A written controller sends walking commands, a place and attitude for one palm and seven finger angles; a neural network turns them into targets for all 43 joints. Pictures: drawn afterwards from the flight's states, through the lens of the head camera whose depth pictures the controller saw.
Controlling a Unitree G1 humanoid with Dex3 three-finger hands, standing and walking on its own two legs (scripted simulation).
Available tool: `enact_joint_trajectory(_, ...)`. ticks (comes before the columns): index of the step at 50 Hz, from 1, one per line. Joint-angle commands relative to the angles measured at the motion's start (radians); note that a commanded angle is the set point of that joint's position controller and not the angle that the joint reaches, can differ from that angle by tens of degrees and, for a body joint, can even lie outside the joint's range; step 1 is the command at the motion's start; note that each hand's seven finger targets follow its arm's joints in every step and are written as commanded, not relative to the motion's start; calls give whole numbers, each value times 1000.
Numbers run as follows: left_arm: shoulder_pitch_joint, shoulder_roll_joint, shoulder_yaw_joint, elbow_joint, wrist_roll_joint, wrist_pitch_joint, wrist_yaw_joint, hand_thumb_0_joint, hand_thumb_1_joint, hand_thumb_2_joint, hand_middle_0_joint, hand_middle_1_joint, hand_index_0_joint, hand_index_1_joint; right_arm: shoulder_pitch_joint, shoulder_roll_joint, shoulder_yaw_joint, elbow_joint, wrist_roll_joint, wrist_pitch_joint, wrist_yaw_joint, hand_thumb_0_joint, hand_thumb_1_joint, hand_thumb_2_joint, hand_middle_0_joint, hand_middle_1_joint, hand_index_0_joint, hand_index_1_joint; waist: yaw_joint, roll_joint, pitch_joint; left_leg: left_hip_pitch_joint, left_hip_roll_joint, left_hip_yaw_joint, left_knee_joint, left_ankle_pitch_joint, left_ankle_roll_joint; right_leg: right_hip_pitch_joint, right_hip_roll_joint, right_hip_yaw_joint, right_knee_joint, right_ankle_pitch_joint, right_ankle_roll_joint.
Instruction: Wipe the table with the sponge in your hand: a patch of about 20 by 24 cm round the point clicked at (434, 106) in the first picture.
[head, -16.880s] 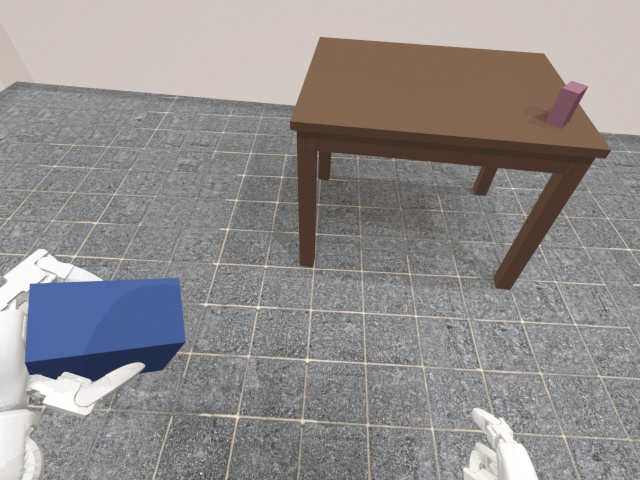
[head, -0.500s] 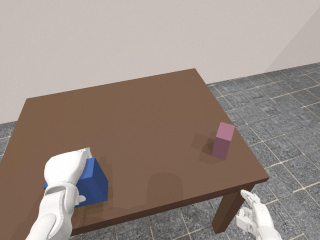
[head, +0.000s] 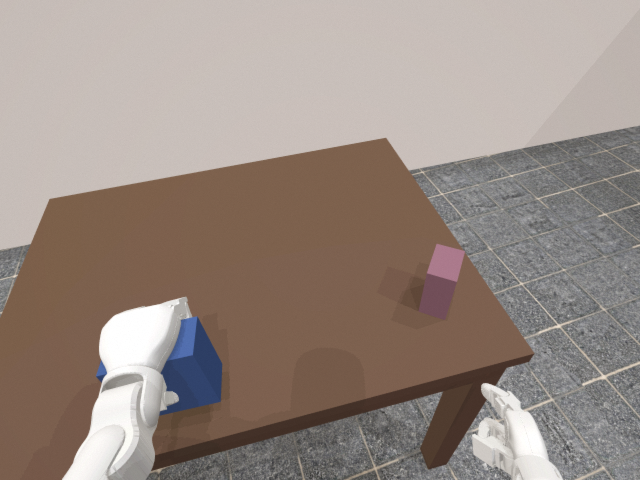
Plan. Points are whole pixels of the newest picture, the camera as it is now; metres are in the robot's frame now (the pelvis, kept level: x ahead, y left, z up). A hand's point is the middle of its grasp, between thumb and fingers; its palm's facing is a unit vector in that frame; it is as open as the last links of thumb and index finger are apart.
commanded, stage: move the sponge above the wiping area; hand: left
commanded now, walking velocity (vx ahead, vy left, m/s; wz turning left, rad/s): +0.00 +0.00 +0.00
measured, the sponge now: (171, 376) +0.23 +0.26 -0.02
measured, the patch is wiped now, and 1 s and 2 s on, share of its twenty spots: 0.00 0.00 0.10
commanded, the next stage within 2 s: lower the sponge onto the table in 0.36 s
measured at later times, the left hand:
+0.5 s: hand (155, 359) +0.23 +0.26 +0.03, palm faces -0.04 -0.10 -0.99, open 10.2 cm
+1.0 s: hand (164, 363) +0.23 +0.26 +0.01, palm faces -0.08 -0.11 -0.99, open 10.2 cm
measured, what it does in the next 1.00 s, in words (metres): stands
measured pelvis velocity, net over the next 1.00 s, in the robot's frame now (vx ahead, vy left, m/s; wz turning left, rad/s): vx -0.01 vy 0.00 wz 0.00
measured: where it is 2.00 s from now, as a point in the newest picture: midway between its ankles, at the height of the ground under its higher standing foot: outside the picture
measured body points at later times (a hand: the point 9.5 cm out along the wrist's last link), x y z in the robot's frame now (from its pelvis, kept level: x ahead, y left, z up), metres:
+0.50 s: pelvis +0.00 +0.00 +0.00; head -0.01 -0.04 +0.45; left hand +0.23 +0.27 +0.08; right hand +0.24 -0.21 -0.09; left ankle +0.00 +0.13 -0.74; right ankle +0.00 -0.12 -0.74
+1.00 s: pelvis -0.01 +0.00 +0.00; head -0.01 -0.03 +0.45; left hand +0.23 +0.26 +0.07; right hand +0.23 -0.21 -0.09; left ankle +0.00 +0.13 -0.74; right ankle +0.00 -0.12 -0.74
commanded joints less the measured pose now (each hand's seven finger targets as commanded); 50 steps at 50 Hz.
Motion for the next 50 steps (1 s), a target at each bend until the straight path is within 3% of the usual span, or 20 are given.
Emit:
enact_joint_trajectory(1, -254, 217, 150, -228, 18, 9, 45, 0, 100, 1300, -1200, -1600, -1200, -1600, -205, -104, -31, -171, 2, -55, -12, 0, -900, -900, 200, 300, 200, 300, 0, -23, -208, 86, -46, -44, -46, 241, 44, 47, 35, 62, -78, 193, -69)
enact_joint_trajectory(3, -265, 160, 86, -204, 12, 12, 29, 0, 100, 1300, -1200, -1600, -1200, -1600, -203, -98, -27, -172, 7, -58, -11, 0, -900, -900, 200, 300, 200, 300, -14, -30, -182, 75, -44, -39, -46, 221, 47, 24, 32, 41, -80, 171, -63)
enact_joint_trajectory(9, -220, 149, 76, -228, 17, 1, 8, 0, 100, 1300, -1200, -1600, -1200, -1600, -194, -100, -33, -184, 2, -56, 0, 0, -900, -900, 200, 300, 200, 300, -4, -55, -208, 82, -44, -40, -36, 260, 51, 41, 31, 45, -67, 223, -65)
enact_joint_trajectory(11, -198, 199, 131, -260, 24, -3, 18, 0, 100, 1300, -1200, -1600, -1200, -1600, -195, -107, -35, -185, -4, -50, 4, 0, -900, -900, 200, 300, 200, 300, 9, -55, -232, 86, -43, -47, -37, 278, 47, 61, 37, 69, -64, 246, -72)
enact_joint_trajectory(12, -189, 163, 103, -276, 23, -5, 21, 0, 100, 1300, -1200, -1600, -1200, -1600, -191, -98, -33, -193, -2, -51, 7, 0, -900, -900, 200, 300, 200, 300, 2, -58, -230, 80, -40, -37, -34, 285, 50, 63, 31, 47, -55, 260, -67)
enact_joint_trajectory(15, -195, 183, 124, -243, 30, 12, 33, 0, 100, 1300, -1200, -1600, -1200, -1600, -201, -102, -33, -180, -1, -40, 6, 0, -900, -900, 200, 300, 200, 300, 3, -88, -196, 68, -41, -35, -37, 262, 47, 51, 29, 58, -68, 246, -64)
enact_joint_trajectory(16, -213, 244, 180, -243, 31, 20, 41, 0, 100, 1300, -1200, -1600, -1200, -1600, -207, -109, -33, -173, 0, -38, 2, 0, -900, -900, 200, 300, 200, 300, 7, -67, -182, 70, -43, -45, -45, 240, 44, 46, 39, 80, -79, 205, -71)
enact_joint_trajectory(17, -239, 180, 116, -253, 31, 24, 41, 0, 100, 1300, -1200, -1600, -1200, -1600, -212, -98, -26, -186, 4, -41, 1, 0, -900, -900, 200, 300, 200, 300, -1, -53, -192, 69, -44, -34, -44, 229, 48, 44, 32, 54, -72, 193, -65)
enact_joint_trajectory(20, -253, 193, 120, -237, 28, 26, 39, 0, 100, 1300, -1200, -1600, -1200, -1600, -216, -101, -31, -174, 5, -45, -8, 0, -900, -900, 200, 300, 200, 300, -1, -50, -200, 88, -47, -30, -37, 236, 52, 42, 29, 60, -80, 206, -63)
enact_joint_trajectory(21, -250, 241, 167, -251, 23, 25, 40, 0, 100, 1300, -1200, -1600, -1200, -1600, -215, -106, -31, -174, 3, -47, -10, 0, -900, -900, 200, 300, 200, 300, 3, -43, -204, 93, -50, -42, -41, 231, 49, 51, 37, 75, -84, 192, -70)
enact_joint_trajectory(22, -243, 181, 111, -265, 17, 21, 32, 0, 100, 1300, -1200, -1600, -1200, -1600, -217, -96, -28, -184, 6, -51, -9, 0, -900, -900, 200, 300, 200, 300, -6, -26, -202, 91, -48, -34, -41, 234, 52, 50, 32, 52, -77, 199, -65)
enact_joint_trajectory(26, -226, 215, 142, -226, 9, 15, 12, 0, 100, 1300, -1200, -1600, -1200, -1600, -209, -106, -29, -171, 3, -50, -11, 0, -900, -900, 200, 300, 200, 300, -5, -52, -176, 82, -49, -43, -47, 214, 49, 41, 37, 74, -96, 174, -66)
enact_joint_trajectory(27, -239, 157, 83, -235, 3, 10, 4, 0, 100, 1300, -1200, -1600, -1200, -1600, -207, -97, -24, -183, 6, -54, -11, 0, -900, -900, 200, 300, 200, 300, -16, -50, -166, 74, -48, -34, -46, 207, 54, 34, 32, 49, -90, 174, -60)
enact_joint_trajectory(36, -237, 229, 160, -257, 25, -28, 24, 0, 100, 1300, -1200, -1600, -1200, -1600, -197, -106, -34, -175, -4, -55, -9, 0, -900, -900, 200, 300, 200, 300, 3, -14, -205, 88, -46, -43, -49, 234, 44, 46, 39, 73, -88, 189, -72)
enact_joint_trajectory(37, -227, 171, 113, -266, 20, -28, 27, 0, 100, 1300, -1200, -1600, -1200, -1600, -194, -95, -33, -185, -1, -59, -6, 0, -900, -900, 200, 300, 200, 300, -3, -19, -208, 85, -42, -37, -47, 241, 48, 46, 34, 46, -77, 198, -67)
enact_joint_trajectory(41, -214, 190, 135, -210, 23, 5, 35, 0, 100, 1300, -1200, -1600, -1200, -1600, -203, -108, -34, -170, 2, -48, -2, 0, -900, -900, 200, 300, 200, 300, -1, -53, -173, 70, -40, -46, -55, 222, 42, 28, 40, 67, -90, 173, -70)
enact_joint_trajectory(43, -236, 152, 91, -188, 23, 12, 32, 0, 100, 1300, -1200, -1600, -1200, -1600, -205, -102, -31, -172, 8, -51, -3, 0, -900, -900, 200, 300, 200, 300, -8, -72, -164, 62, -40, -39, -53, 203, 46, 14, 36, 44, -87, 151, -64)
enact_joint_trajectory(46, -281, 190, 117, -191, 34, 11, 37, 0, 100, 1300, -1200, -1600, -1200, -1600, -202, -108, -33, -167, 3, -47, -9, 0, -900, -900, 200, 300, 200, 300, -4, -54, -190, 72, -44, -45, -54, 191, 46, 19, 42, 62, -88, 137, -69)
enact_joint_trajectory(47, -297, 138, 66, -207, 33, 3, 37, 0, 100, 1300, -1200, -1600, -1200, -1600, -199, -98, -31, -179, 6, -51, -7, 0, -900, -900, 200, 300, 200, 300, -14, -26, -200, 72, -42, -37, -50, 192, 49, 15, 37, 37, -74, 140, -65)
enact_joint_trajectory(50, -279, 145, 79, -183, 45, -12, 52, 0, 100, 1300, -1200, -1600, -1200, -1600, -187, -99, -39, -170, 2, -53, -5, 0, -900, -900, 200, 300, 200, 300, -6, -38, -217, 76, -42, -42, -37, 220, 46, 12, 38, 42, -63, 173, -69)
